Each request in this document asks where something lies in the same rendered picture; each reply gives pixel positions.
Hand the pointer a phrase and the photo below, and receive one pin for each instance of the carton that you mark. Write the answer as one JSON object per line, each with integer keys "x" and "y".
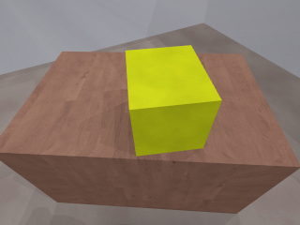
{"x": 171, "y": 100}

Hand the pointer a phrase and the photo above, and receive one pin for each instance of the pedestal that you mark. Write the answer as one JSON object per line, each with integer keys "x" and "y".
{"x": 73, "y": 139}

